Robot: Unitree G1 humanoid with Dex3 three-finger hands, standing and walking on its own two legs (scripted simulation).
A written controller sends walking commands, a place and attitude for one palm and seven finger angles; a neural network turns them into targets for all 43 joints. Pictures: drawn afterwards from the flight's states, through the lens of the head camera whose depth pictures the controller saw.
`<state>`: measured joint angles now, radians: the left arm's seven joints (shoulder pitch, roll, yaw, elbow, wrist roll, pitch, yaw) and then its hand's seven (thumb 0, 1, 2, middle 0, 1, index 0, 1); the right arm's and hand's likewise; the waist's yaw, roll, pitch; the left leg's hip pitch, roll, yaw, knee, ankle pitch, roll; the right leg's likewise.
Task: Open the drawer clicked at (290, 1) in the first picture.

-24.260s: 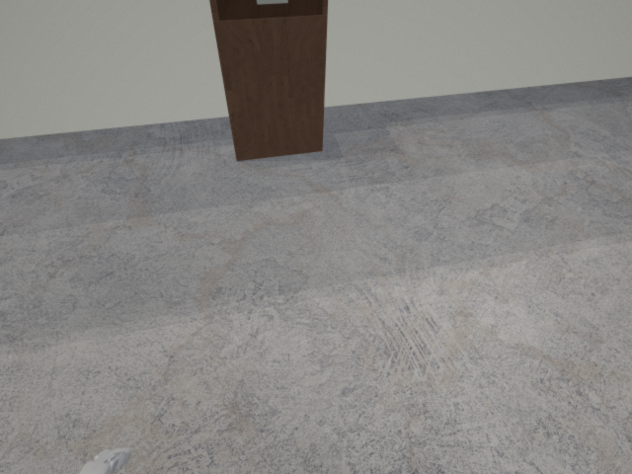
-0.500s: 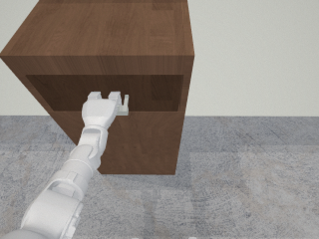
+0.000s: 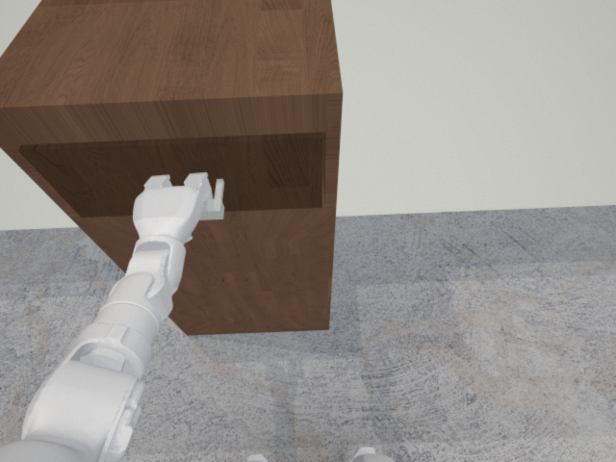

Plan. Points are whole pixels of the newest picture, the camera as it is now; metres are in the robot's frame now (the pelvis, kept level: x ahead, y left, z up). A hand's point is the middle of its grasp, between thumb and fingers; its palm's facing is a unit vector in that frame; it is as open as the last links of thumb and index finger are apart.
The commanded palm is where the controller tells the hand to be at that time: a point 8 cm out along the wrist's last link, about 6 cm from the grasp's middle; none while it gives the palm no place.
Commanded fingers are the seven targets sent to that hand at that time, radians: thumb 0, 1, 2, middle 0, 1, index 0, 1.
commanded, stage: pull the drawer open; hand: left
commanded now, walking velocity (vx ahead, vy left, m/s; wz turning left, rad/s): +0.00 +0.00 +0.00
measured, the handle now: (184, 199) +0.48 +0.18 +0.03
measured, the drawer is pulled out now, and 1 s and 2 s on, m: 0.01 0.18 0.30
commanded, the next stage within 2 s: open the thumb to release the handle in 1.82 s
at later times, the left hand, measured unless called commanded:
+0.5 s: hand (177, 268) +0.38 +0.18 +0.00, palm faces +0.01 -0.09 -1.00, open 5.5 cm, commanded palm +0.33 +0.19 +0.05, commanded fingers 0.00 0.90 0.90 -0.40 -1.35 -0.40 -1.35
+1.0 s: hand (163, 350) +0.27 +0.18 +0.00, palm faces +0.00 -0.13 -0.99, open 5.6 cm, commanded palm +0.22 +0.19 +0.05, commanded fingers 0.00 0.90 0.90 -0.40 -1.35 -0.40 -1.35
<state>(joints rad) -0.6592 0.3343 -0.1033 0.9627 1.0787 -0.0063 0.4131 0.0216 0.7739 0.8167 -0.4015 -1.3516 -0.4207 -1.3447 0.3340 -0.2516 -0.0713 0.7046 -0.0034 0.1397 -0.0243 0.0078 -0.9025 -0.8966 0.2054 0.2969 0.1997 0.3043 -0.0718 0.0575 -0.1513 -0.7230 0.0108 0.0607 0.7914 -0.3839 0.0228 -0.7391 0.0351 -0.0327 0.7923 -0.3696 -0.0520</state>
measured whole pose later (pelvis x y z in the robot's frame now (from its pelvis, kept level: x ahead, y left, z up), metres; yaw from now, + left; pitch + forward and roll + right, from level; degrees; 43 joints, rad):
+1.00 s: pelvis +0.02 +0.00 +0.01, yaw -1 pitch +10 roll +1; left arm 0.23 0.27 -0.21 0.08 1.10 0.07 0.41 0.05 0.72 0.81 -0.39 -1.36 -0.42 -1.35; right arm 0.12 -0.21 -0.01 0.57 -0.01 0.13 0.05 0.01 -0.90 -0.90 0.21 0.30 0.20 0.30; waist 0.05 0.05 -0.13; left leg -0.49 0.00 0.08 0.73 -0.42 0.02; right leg -0.53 0.03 -0.01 0.77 -0.41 -0.05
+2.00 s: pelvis -0.01 -0.03 -0.02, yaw +1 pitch +13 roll +3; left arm 0.63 0.34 -0.10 -0.19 1.08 -0.11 0.55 0.04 0.72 0.84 -0.39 -1.36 -0.42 -1.34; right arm 0.11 -0.23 -0.03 0.53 -0.06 0.11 0.02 0.01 -0.90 -0.90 0.20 0.30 0.20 0.30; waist 0.09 0.05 -0.13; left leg -0.70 0.00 0.05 0.92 -0.45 -0.01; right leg -0.75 0.02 -0.04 0.99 -0.48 -0.09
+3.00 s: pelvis -0.01 -0.02 -0.01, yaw +1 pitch +10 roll +2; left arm 0.57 0.33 -0.19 -0.20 1.06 0.00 0.46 0.00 -0.49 0.30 -0.35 -1.21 -0.37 -1.23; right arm 0.11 -0.22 -0.01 0.52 -0.05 0.12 0.03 0.01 -0.90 -0.90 0.20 0.30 0.20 0.30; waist 0.09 0.06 -0.12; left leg -0.61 -0.01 0.05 0.86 -0.43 0.00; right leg -0.64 0.02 -0.03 0.92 -0.45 -0.07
